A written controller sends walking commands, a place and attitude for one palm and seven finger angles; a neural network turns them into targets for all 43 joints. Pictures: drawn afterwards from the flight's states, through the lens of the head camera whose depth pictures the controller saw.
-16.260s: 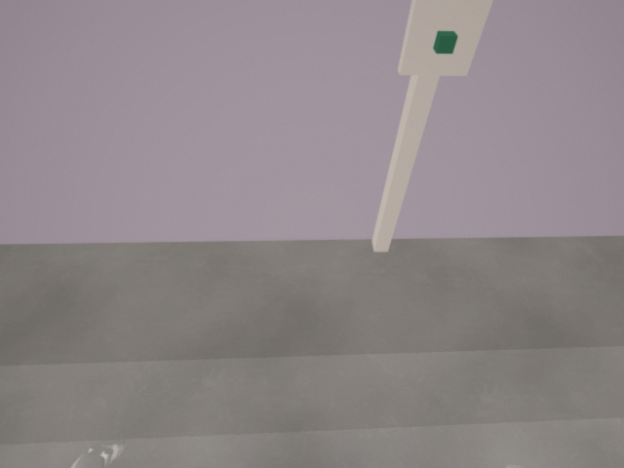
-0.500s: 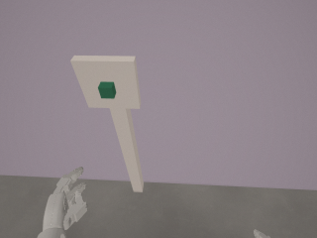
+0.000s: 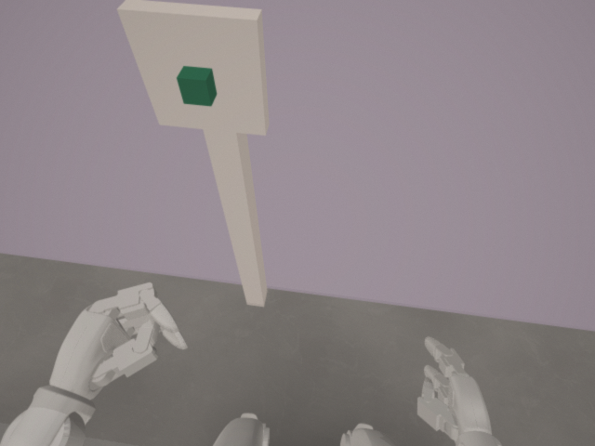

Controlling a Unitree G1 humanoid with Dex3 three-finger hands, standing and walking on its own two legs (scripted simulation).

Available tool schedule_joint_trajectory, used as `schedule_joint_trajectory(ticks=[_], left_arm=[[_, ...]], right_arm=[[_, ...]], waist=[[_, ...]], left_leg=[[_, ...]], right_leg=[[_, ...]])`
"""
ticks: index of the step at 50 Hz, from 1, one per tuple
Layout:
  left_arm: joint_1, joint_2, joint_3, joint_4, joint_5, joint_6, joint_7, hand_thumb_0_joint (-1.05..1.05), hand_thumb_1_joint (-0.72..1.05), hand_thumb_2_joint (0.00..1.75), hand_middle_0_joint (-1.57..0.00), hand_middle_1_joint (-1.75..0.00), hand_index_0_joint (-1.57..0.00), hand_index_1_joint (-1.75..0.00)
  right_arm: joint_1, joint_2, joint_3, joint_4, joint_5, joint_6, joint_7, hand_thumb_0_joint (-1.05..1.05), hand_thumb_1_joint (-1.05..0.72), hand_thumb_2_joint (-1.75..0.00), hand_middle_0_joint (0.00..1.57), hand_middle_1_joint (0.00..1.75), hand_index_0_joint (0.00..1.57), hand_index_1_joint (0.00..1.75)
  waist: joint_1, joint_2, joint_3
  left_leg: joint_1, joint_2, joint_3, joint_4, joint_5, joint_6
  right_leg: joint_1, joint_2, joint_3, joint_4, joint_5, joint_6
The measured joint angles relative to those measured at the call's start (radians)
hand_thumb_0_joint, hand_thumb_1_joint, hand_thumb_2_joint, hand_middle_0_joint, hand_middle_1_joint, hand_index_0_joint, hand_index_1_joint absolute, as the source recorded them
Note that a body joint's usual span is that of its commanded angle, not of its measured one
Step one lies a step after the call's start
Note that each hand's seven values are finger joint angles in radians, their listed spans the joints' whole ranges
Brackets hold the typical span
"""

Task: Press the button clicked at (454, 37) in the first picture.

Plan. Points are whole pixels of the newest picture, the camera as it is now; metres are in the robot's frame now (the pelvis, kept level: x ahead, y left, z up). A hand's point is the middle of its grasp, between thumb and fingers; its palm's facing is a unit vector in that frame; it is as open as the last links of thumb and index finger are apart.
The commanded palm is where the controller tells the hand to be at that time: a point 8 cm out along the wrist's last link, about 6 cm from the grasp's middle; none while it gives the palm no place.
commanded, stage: raise the hand and make a fist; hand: left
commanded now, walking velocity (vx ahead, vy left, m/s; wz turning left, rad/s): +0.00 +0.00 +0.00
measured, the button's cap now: (198, 84) +0.55 +0.19 +0.17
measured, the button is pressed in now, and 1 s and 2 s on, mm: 0 0 0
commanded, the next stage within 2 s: aim a knuckle at the button in 1.28 s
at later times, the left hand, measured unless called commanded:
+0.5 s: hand (87, 306) +0.23 +0.23 +0.13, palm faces -0.01 -1.00 -0.07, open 3.1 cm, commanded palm +0.20 +0.29 +0.13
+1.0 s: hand (74, 263) +0.26 +0.24 +0.16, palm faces -0.06 -1.00 -0.07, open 3.1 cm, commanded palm +0.23 +0.30 +0.17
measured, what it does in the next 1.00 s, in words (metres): rises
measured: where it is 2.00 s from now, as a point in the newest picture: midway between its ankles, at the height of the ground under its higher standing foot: outside the picture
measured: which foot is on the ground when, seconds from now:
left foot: down 0.00-1.00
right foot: down 0.00-1.00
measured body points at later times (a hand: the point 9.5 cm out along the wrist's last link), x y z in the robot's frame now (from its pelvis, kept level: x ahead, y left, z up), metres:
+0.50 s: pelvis +0.02 +0.04 +0.03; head +0.03 +0.04 +0.48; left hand +0.23 +0.29 +0.13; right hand +0.19 -0.21 -0.02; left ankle +0.02 +0.12 -0.67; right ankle +0.02 -0.09 -0.67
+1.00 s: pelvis +0.03 +0.04 +0.05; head +0.02 +0.03 +0.50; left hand +0.26 +0.30 +0.17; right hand +0.20 -0.19 -0.01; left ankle +0.02 +0.12 -0.67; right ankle +0.02 -0.09 -0.67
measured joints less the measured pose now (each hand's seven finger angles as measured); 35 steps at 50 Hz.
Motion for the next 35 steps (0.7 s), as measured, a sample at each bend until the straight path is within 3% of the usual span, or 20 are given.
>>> schedule_joint_trajectory(ticks=[2, 4, 7, 10, 15, 18, 22, 26, 32, 35], left_arm=[[0.021, 0.007, 0.010, -0.015, -0.009, 0.089, 0.028, 0.02, 0.90, 0.90, -1.01, -1.19, -1.01, -1.18], [0.064, -0.003, 0.033, -0.043, -0.027, 0.130, 0.085, 0.02, 0.90, 0.90, -1.06, -1.25, -1.06, -1.24], [0.124, -0.028, 0.067, -0.088, -0.028, 0.112, 0.179, 0.02, 0.90, 0.90, -1.14, -1.33, -1.14, -1.33], [0.148, -0.035, 0.069, -0.106, -0.005, 0.057, 0.226, 0.02, 0.90, 0.90, -1.20, -1.40, -1.20, -1.39], [0.137, -0.027, 0.014, -0.085, 0.021, 0.015, 0.190, 0.02, 0.90, 0.90, -1.26, -1.46, -1.26, -1.46], [0.110, -0.013, -0.006, -0.080, 0.028, 0.026, 0.173, 0.02, 0.90, 0.90, -1.28, -1.48, -1.28, -1.48], [0.082, 0.000, 0.014, -0.110, 0.021, 0.051, 0.198, 0.02, 0.89, 0.90, -1.30, -1.49, -1.29, -1.49], [0.050, -0.005, 0.040, -0.125, 0.009, 0.097, 0.215, 0.02, 0.89, 0.90, -1.30, -1.50, -1.30, -1.49], [0.018, -0.002, 0.015, -0.116, 0.032, 0.208, 0.184, 0.02, 0.90, 0.90, -1.30, -1.50, -1.30, -1.50], [0.007, 0.010, 0.017, -0.123, 0.032, 0.232, 0.177, 0.02, 0.90, 0.90, -1.30, -1.50, -1.30, -1.50]], right_arm=[[0.042, 0.014, 0.000, -0.004, 0.004, 0.019, -0.003, 0.02, -0.90, -0.90, 0.20, 0.30, 0.21, 0.30], [0.083, 0.017, -0.010, -0.005, 0.005, 0.030, -0.008, 0.02, -0.90, -0.90, 0.20, 0.31, 0.21, 0.30], [0.135, -0.001, -0.034, -0.002, 0.003, 0.031, -0.011, 0.02, -0.90, -0.90, 0.20, 0.31, 0.20, 0.30], [0.160, -0.038, -0.050, 0.005, -0.001, 0.018, -0.009, 0.02, -0.90, -0.90, 0.20, 0.30, 0.20, 0.30], [0.146, -0.089, -0.054, 0.014, 0.004, -0.023, -0.012, 0.02, -0.90, -0.90, 0.20, 0.30, 0.20, 0.30], [0.123, -0.092, -0.049, 0.010, 0.008, -0.047, -0.020, 0.02, -0.90, -0.90, 0.20, 0.30, 0.20, 0.30], [0.099, -0.075, -0.038, -0.005, 0.009, -0.062, -0.019, 0.02, -0.90, -0.90, 0.20, 0.30, 0.20, 0.30], [0.081, -0.058, -0.019, -0.022, 0.009, -0.061, -0.009, 0.02, -0.90, -0.90, 0.20, 0.30, 0.20, 0.30], [0.067, -0.051, 0.011, -0.039, 0.004, -0.047, -0.002, 0.01, -0.90, -0.90, 0.20, 0.30, 0.20, 0.30], [0.068, -0.048, 0.023, -0.037, -0.002, -0.041, -0.005, 0.01, -0.90, -0.90, 0.20, 0.30, 0.20, 0.30]], waist=[[-0.026, 0.002, -0.003], [-0.040, 0.000, -0.007], [-0.043, -0.003, -0.015], [-0.035, -0.003, -0.010], [-0.027, -0.003, 0.001], [-0.026, -0.011, 0.006], [-0.025, -0.017, -0.003], [-0.016, -0.007, -0.014], [0.004, 0.009, -0.010], [0.012, 0.006, 0.002]], left_leg=[[0.040, -0.001, 0.024, -0.047, 0.016, 0.007], [0.082, -0.003, 0.046, -0.093, 0.031, 0.014], [0.119, -0.008, 0.061, -0.136, 0.046, 0.022], [0.127, -0.016, 0.059, -0.145, 0.052, 0.030], [0.124, -0.026, 0.053, -0.139, 0.052, 0.043], [0.140, -0.028, 0.055, -0.148, 0.053, 0.048], [0.185, -0.029, 0.056, -0.175, 0.054, 0.051], [0.236, -0.032, 0.054, -0.210, 0.058, 0.055], [0.294, -0.042, 0.056, -0.261, 0.072, 0.063], [0.320, -0.045, 0.058, -0.285, 0.081, 0.064]], right_leg=[[0.027, 0.000, 0.023, -0.035, 0.018, 0.008], [0.056, 0.000, 0.043, -0.071, 0.034, 0.015], [0.087, -0.003, 0.058, -0.109, 0.051, 0.023], [0.100, -0.010, 0.056, -0.122, 0.057, 0.030], [0.107, -0.019, 0.051, -0.128, 0.061, 0.041], [0.125, -0.019, 0.052, -0.141, 0.065, 0.046], [0.173, -0.018, 0.054, -0.175, 0.072, 0.050], [0.228, -0.019, 0.052, -0.218, 0.080, 0.057], [0.289, -0.025, 0.053, -0.273, 0.096, 0.067], [0.314, -0.026, 0.054, -0.295, 0.104, 0.068]])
